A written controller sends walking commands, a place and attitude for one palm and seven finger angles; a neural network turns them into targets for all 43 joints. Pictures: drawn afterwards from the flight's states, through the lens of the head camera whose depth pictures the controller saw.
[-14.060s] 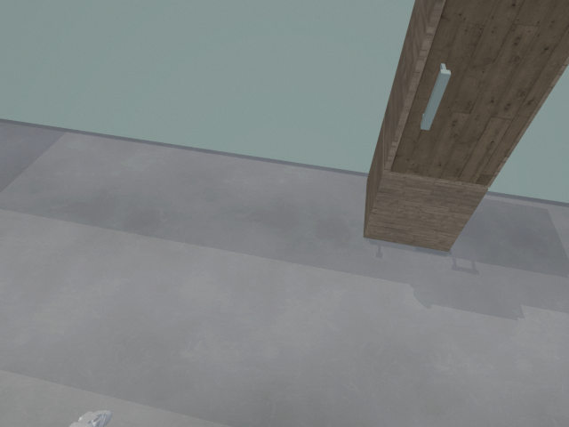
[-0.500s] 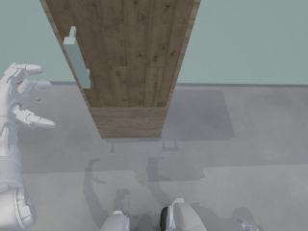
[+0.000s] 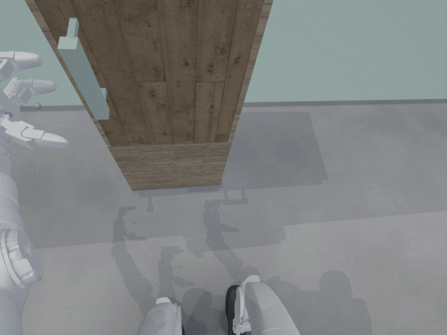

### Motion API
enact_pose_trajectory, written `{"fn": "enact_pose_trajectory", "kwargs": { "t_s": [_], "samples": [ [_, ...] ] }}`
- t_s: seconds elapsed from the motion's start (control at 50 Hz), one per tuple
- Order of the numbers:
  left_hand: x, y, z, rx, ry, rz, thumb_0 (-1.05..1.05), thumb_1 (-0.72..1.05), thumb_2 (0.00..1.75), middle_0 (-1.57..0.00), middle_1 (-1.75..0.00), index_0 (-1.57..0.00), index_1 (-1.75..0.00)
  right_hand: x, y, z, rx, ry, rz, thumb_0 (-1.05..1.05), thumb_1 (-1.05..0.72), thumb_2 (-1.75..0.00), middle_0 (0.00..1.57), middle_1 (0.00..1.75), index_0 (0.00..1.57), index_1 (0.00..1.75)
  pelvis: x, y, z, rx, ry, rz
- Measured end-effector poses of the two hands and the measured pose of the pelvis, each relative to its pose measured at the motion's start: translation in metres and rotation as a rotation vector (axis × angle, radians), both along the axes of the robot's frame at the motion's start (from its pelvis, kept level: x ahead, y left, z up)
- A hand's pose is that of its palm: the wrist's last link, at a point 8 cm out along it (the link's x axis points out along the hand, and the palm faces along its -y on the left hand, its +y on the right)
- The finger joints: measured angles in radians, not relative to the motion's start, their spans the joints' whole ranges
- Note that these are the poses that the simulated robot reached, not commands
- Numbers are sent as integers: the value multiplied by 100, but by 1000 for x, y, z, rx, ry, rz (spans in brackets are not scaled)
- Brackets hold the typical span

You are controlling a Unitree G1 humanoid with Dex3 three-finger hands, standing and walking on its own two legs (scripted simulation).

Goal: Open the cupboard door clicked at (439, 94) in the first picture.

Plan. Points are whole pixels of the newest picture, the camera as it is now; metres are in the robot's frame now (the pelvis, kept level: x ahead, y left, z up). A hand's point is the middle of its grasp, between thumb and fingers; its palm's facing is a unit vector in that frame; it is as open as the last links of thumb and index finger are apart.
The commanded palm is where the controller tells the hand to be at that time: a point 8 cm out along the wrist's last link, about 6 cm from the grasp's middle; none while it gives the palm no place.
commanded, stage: move the hooked fingers beside the handle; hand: left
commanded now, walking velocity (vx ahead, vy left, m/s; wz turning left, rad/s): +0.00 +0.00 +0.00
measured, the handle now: (89, 74) +0.56 +0.21 +0.05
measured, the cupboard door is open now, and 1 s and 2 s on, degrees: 0 0 0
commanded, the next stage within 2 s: slide the fingers in behind the handle in 0.98 s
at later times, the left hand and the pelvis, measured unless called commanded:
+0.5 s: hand (41, 94) +0.51 +0.28 +0.05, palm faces +0.06 -1.00 -0.03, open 14.0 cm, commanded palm +0.49 +0.31 +0.05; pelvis +0.00 +0.00 +0.00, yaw -1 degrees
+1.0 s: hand (46, 95) +0.51 +0.27 +0.05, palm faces +0.04 -1.00 -0.03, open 14.0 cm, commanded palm +0.48 +0.30 +0.05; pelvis +0.01 +0.00 +0.00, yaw -1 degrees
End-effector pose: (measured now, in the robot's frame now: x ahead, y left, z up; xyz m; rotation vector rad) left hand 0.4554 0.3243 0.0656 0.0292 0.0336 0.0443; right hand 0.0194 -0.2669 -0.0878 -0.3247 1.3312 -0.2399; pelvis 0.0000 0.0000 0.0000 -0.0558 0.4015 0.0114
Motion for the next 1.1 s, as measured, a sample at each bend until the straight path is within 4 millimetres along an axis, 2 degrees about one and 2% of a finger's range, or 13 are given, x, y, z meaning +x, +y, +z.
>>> {"fn": "enact_pose_trajectory", "kwargs": {
  "t_s": [0.3,0.42,0.58,0.84,1.1],
  "samples": [
    [38,-5,0,9,0,-4,-2,-50,30,-30,-120,-30,-120,-27,-1,-1,-11,91,-48,0,-90,-90,20,30,20,30,0,-1,-7,-7,50,-11],
    [35,-2,-8,6,12,4,-2,-50,30,-30,-120,-30,-120,-29,1,0,2,109,-60,0,-90,-90,20,30,20,30,3,-1,-5,-7,56,-20],
    [26,9,-8,12,9,16,-2,-50,30,-30,-120,-30,-120,-17,2,2,1,99,-42,0,-90,-90,20,30,20,30,6,0,-3,-14,47,-11],
    [25,2,-9,0,8,-4,-2,-50,30,-30,-120,-30,-120,8,3,1,-6,40,-9,0,-90,-90,20,30,20,30,8,3,-3,-18,37,0],
    [27,-5,-8,8,5,3,-2,-50,30,-30,-120,-30,-120,-4,9,-3,21,61,-30,0,-90,-90,20,30,20,30,7,3,-3,-14,36,-6]
  ]
}}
